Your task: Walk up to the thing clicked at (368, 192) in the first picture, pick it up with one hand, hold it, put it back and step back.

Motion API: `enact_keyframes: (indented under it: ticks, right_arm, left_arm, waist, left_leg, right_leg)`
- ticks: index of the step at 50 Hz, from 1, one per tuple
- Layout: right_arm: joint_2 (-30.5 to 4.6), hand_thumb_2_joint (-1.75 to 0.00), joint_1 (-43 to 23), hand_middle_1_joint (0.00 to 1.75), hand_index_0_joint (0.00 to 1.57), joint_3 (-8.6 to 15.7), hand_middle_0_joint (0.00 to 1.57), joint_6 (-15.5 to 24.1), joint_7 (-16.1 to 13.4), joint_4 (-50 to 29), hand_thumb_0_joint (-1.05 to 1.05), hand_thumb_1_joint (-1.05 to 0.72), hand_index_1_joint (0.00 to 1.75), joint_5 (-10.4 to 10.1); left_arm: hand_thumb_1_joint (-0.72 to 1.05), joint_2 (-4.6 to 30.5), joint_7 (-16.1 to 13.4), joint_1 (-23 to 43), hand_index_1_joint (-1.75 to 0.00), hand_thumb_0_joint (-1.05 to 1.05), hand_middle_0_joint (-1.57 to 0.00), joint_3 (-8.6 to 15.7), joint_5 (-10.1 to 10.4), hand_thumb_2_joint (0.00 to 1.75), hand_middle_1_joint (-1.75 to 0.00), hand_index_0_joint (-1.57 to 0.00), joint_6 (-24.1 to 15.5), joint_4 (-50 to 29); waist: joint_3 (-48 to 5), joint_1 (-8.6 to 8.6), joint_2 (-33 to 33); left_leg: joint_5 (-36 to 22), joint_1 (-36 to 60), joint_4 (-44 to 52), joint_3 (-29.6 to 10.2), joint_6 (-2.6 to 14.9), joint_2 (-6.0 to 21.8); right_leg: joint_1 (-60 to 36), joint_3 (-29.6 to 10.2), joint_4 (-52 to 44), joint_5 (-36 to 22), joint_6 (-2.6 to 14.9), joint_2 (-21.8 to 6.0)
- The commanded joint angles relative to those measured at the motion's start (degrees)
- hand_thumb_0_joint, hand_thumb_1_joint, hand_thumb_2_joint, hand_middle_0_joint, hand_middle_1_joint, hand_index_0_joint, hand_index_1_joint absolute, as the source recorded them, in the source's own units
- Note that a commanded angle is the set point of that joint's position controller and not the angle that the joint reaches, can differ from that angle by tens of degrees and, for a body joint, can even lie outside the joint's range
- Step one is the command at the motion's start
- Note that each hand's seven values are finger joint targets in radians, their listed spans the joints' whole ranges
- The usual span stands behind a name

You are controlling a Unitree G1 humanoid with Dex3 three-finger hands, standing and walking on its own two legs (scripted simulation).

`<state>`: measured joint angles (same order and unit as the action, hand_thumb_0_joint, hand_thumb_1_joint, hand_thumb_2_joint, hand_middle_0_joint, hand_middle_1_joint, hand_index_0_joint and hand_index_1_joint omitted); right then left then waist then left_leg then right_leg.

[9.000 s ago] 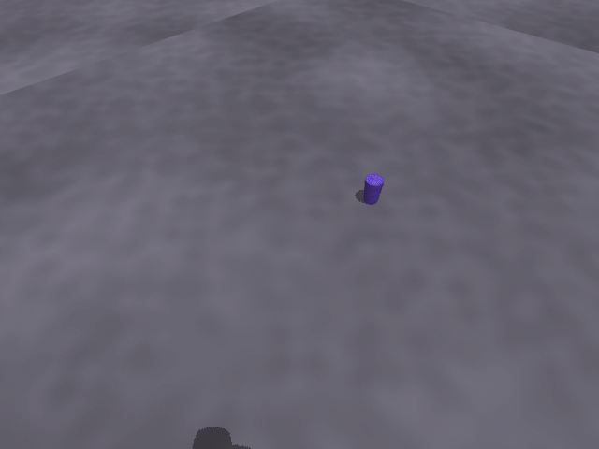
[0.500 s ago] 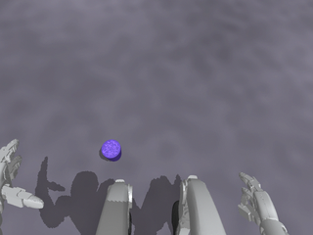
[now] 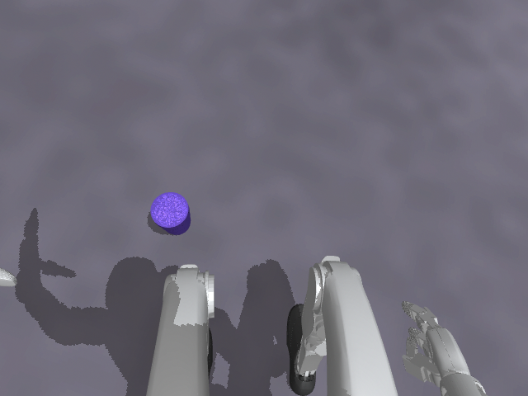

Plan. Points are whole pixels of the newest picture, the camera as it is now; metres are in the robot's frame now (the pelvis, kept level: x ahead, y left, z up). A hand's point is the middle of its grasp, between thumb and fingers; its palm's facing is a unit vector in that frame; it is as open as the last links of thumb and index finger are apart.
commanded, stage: go down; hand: left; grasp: from the side
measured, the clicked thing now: (173, 216) +0.46 +0.20 -0.41
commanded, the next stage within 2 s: approach in 1.24 s
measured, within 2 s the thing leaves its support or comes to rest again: neither
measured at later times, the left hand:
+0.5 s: hand out of the picture +0.36 +0.39 -0.07, palm faces +0.17 -0.97 -0.14, open 17.2 cm
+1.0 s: hand out of the picture +0.37 +0.40 -0.09, palm faces +0.18 -0.98 -0.12, open 17.2 cm
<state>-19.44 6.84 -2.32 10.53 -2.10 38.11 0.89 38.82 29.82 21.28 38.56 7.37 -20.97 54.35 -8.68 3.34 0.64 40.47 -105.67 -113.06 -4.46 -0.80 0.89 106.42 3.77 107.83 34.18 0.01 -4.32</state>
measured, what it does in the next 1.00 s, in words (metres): lowers itself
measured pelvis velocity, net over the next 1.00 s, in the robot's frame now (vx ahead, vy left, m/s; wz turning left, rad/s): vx -0.02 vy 0.01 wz -0.02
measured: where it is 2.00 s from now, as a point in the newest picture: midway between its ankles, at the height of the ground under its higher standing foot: (250, 375)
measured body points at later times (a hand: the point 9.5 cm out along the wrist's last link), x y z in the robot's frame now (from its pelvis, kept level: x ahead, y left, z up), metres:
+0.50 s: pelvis -0.01 +0.00 -0.06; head +0.19 +0.06 +0.34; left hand +0.35 +0.44 -0.06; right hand +0.15 -0.28 -0.17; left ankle +0.07 +0.12 -0.44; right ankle +0.10 -0.13 -0.44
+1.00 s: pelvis -0.02 +0.01 -0.09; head +0.19 +0.06 +0.31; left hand +0.36 +0.45 -0.08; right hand +0.12 -0.28 -0.19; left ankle +0.07 +0.12 -0.44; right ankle +0.10 -0.13 -0.44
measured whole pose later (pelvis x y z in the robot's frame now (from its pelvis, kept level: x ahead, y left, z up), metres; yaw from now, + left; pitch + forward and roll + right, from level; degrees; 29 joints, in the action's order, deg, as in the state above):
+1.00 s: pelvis -0.02 +0.01 -0.09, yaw -1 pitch +31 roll -6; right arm -21.3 7.1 -5.0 9.8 -0.2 40.4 2.2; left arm 46.6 37.0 32.4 44.2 8.7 -22.6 60.3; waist -5.3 4.7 1.1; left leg 40.6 -120.5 -129.5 -5.5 0.0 -0.5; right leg 120.2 3.3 122.7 33.7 -0.8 -5.1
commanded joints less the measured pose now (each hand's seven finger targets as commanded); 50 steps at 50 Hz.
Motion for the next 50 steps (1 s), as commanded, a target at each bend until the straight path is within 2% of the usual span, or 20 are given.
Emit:
enact_keyframes:
  ticks: [1,10,15,17,18,20,21,24,25,29,34,36,38,40,42,43,44,47,48,50]
  right_arm:
    - [-12.4,-0.90,5.8,0.30,0.20,4.3,0.20,1.7,-1.0,-4.0,0.00,-0.91,0.30,-0.2]
    - [-13.7,-0.90,5.7,0.30,0.20,3.9,0.20,1.9,-0.7,-3.5,0.00,-0.91,0.30,0.2]
    - [-13.9,-0.90,5.7,0.30,0.20,3.7,0.20,2.0,-0.5,-2.9,0.00,-0.92,0.30,0.3]
    - [-14.1,-0.90,6.2,0.30,0.20,3.5,0.20,1.9,-0.3,-2.7,0.00,-0.91,0.30,0.4]
    - [-14.4,-0.91,6.4,0.30,0.20,3.5,0.20,1.8,-0.4,-2.6,0.00,-0.92,0.30,0.5]
    - [-14.3,-0.91,7.1,0.30,0.20,3.1,0.20,1.7,-0.2,-1.7,0.00,-0.92,0.30,0.5]
    - [-14.3,-0.91,7.4,0.30,0.20,3.2,0.20,1.6,-0.1,-1.6,0.00,-0.92,0.30,0.6]
    - [-14.7,-0.91,6.1,0.30,0.20,3.2,0.20,1.5,-0.1,-2.7,0.00,-0.92,0.30,0.6]
    - [-14.3,-0.91,6.9,0.30,0.20,3.0,0.20,1.5,0.0,-1.8,0.00,-0.92,0.30,0.7]
    - [-14.8,-0.91,6.4,0.30,0.20,2.9,0.20,1.5,0.2,-2.6,0.00,-0.92,0.30,0.7]
    - [-14.7,-0.91,7.7,0.30,0.20,2.7,0.20,1.3,0.4,-0.9,0.00,-0.92,0.30,0.7]
    - [-15.1,-0.91,7.7,0.30,0.20,2.6,0.20,1.1,0.4,-1.2,0.00,-0.92,0.30,0.7]
    - [-15.0,-0.91,8.0,0.30,0.20,2.4,0.20,1.0,0.6,-0.8,0.00,-0.92,0.30,0.7]
    - [-14.9,-0.91,8.0,0.30,0.20,2.5,0.20,0.8,0.6,-0.8,0.00,-0.92,0.30,0.7]
    - [-15.2,-0.91,7.4,0.30,0.20,2.4,0.20,0.7,0.6,-0.6,0.00,-0.92,0.30,0.9]
    - [-15.1,-0.91,7.8,0.30,0.20,2.4,0.20,0.7,0.8,-0.6,0.00,-0.92,0.30,1.0]
    - [-15.1,-0.91,7.5,0.30,0.20,2.6,0.20,0.7,0.7,-0.7,0.00,-0.92,0.30,0.9]
    - [-15.3,-0.91,7.7,0.30,0.20,2.2,0.20,0.5,0.9,-0.3,0.00,-0.92,0.30,1.1]
    - [-15.6,-0.91,8.0,0.30,0.20,2.3,0.20,0.4,0.9,-0.4,0.00,-0.92,0.30,1.0]
    - [-15.5,-0.91,7.8,0.30,0.20,2.2,0.20,0.2,0.9,-0.3,0.00,-0.92,0.30,1.0]
  left_arm:
    - [-0.48,21.8,1.6,6.7,-0.08,0.00,-0.06,6.1,2.3,0.05,-0.09,-0.06,-3.4,-7.7]
    - [-0.47,26.5,3.9,13.4,-0.06,0.00,-0.05,7.7,2.8,0.05,-0.07,-0.05,-4.3,-9.6]
    - [-0.45,26.2,4.9,13.8,-0.06,0.00,-0.04,7.7,3.3,0.06,-0.07,-0.04,-4.1,-6.9]
    - [-0.46,28.3,5.2,16.5,-0.06,0.00,-0.04,8.3,3.3,0.06,-0.07,-0.04,-4.5,-9.9]
    - [-0.46,28.4,5.3,14.1,-0.07,0.00,-0.04,9.3,3.4,0.06,-0.07,-0.04,-4.2,-7.8]
    - [-0.46,26.3,5.9,14.9,-0.06,0.00,-0.05,7.6,3.5,0.05,-0.06,-0.04,-3.8,-7.0]
    - [-0.46,27.8,5.9,16.5,-0.06,0.00,-0.04,8.6,3.6,0.06,-0.06,-0.04,-4.0,-8.4]
    - [-0.48,29.9,5.8,16.7,-0.06,0.00,-0.04,9.5,3.2,0.06,-0.06,-0.04,-4.0,-7.6]
    - [-0.49,27.5,6.1,17.0,-0.07,0.00,-0.04,8.2,3.3,0.07,-0.07,-0.04,-3.9,-6.5]
    - [-0.47,30.4,6.2,18.5,-0.06,0.00,-0.04,9.5,3.2,0.07,-0.07,-0.04,-4.1,-7.0]
    - [-0.45,27.8,6.9,18.7,-0.07,0.00,-0.04,7.8,3.6,0.08,-0.07,-0.03,-3.9,-5.7]
    - [-0.46,31.6,6.8,20.8,-0.07,0.00,-0.04,9.4,3.4,0.08,-0.07,-0.03,-4.1,-8.1]
    - [-0.46,29.4,6.9,19.0,-0.07,0.00,-0.04,8.3,3.3,0.08,-0.07,-0.03,-3.8,-5.3]
    - [-0.48,30.8,6.8,21.3,-0.07,0.00,-0.04,9.5,3.6,0.08,-0.07,-0.03,-4.4,-7.4]
    - [-0.48,30.1,7.0,20.9,-0.07,0.00,-0.04,8.9,3.4,0.08,-0.07,-0.03,-4.5,-6.4]
    - [-0.47,30.0,7.0,20.8,-0.07,0.00,-0.04,8.5,3.2,0.08,-0.07,-0.03,-4.3,-5.3]
    - [-0.47,31.1,6.9,22.2,-0.07,0.00,-0.04,9.1,3.3,0.08,-0.07,-0.03,-4.6,-6.6]
    - [-0.47,29.9,7.4,21.6,-0.07,0.00,-0.04,8.8,3.5,0.09,-0.07,-0.03,-4.9,-5.2]
    - [-0.49,32.7,7.2,22.3,-0.08,0.00,-0.04,10.2,3.3,0.08,-0.07,-0.03,-5.1,-6.1]
    - [-0.48,30.6,7.7,21.8,-0.08,0.00,-0.04,9.0,3.5,0.08,-0.07,-0.03,-5.1,-4.2]
  waist:
    - [-32.1,-2.22,-8.6]
    - [-32.7,-1.75,-11.6]
    - [-30.4,-1.49,-10.7]
    - [-32.2,-1.62,-12.6]
    - [-33.1,-2.19,-12.8]
    - [-32.6,-1.17,-12.7]
    - [-34.1,-1.04,-12.3]
    - [-32.4,-1.72,-12.0]
    - [-31.8,-0.54,-11.9]
    - [-31.8,-0.93,-11.3]
    - [-31.3,-0.53,-12.2]
    - [-32.9,-0.95,-14.1]
    - [-31.8,-0.50,-12.7]
    - [-32.4,-0.87,-12.3]
    - [-30.9,-0.96,-14.1]
    - [-30.7,0.03,-12.8]
    - [-30.3,-0.65,-11.4]
    - [-30.7,-0.32,-13.4]
    - [-32.1,-0.81,-13.0]
    - [-31.2,-0.32,-13.1]
  left_leg:
    - [-10.9,18.0,15.0,1.7,2.04,-1.0]
    - [-8.0,15.7,11.9,0.9,1.95,-0.8]
    - [-4.8,12.9,10.5,0.7,2.23,-0.9]
    - [-6.5,13.4,9.9,0.7,2.01,-0.9]
    - [-8.8,15.2,9.5,0.6,1.79,-0.9]
    - [-10.6,15.0,8.5,0.4,1.67,-1.0]
    - [-11.5,14.4,7.4,0.8,1.77,-1.0]
    - [-7.8,12.5,7.6,0.7,2.02,-1.1]
    - [-8.1,12.1,6.8,0.9,2.08,-1.2]
    - [-5.2,10.0,6.5,0.9,2.34,-1.3]
    - [-6.6,10.7,5.4,0.8,2.05,-1.4]
    - [-7.7,11.6,5.2,0.7,1.87,-1.4]
    - [-8.5,11.4,4.9,0.3,1.86,-1.3]
    - [-8.8,10.4,4.0,0.8,2.07,-1.4]
    - [-8.1,11.4,4.4,0.4,1.89,-1.4]
    - [-7.1,9.9,4.1,0.6,2.04,-1.4]
    - [-4.9,8.2,3.8,0.9,2.38,-1.4]
    - [-6.6,9.7,3.8,0.4,2.00,-1.4]
    - [-6.8,9.9,3.6,0.4,2.04,-1.4]
    - [-7.7,10.1,3.0,0.4,1.94,-1.5]
  right_leg:
    - [-19.6,-0.9,-8.5,-6.1,2.06,2.2]
    - [-14.1,0.1,-3.8,-4.2,2.01,2.0]
    - [-11.2,0.4,-2.5,-2.0,1.89,2.0]
    - [-11.0,0.5,-1.1,-3.0,2.01,1.9]
    - [-10.8,0.5,-0.4,-4.8,2.13,1.9]
    - [-9.5,0.8,0.6,-6.0,2.29,1.8]
    - [-10.4,0.5,0.7,-6.5,2.16,1.8]
    - [-9.3,0.7,1.0,-3.8,2.06,1.8]
    - [-8.9,0.7,1.0,-4.0,2.03,1.7]
    - [-8.5,0.8,1.5,-1.6,1.85,1.7]
    - [-6.1,0.9,2.8,-2.8,2.06,1.7]
    - [-6.1,0.9,3.5,-3.2,2.16,1.5]
    - [-5.7,1.3,3.9,-3.8,2.17,1.5]
    - [-5.7,0.9,4.0,-4.0,2.16,1.6]
    - [-3.7,1.1,4.8,-3.7,2.31,1.5]
    - [-4.6,1.1,4.4,-2.7,2.11,1.5]
    - [-4.7,1.0,3.7,-1.1,1.96,1.6]
    - [-3.6,1.3,5.4,-2.6,2.15,1.4]
    - [-4.2,1.2,5.4,-2.5,2.14,1.5]
    - [-3.0,1.1,5.6,-3.1,2.22,1.4]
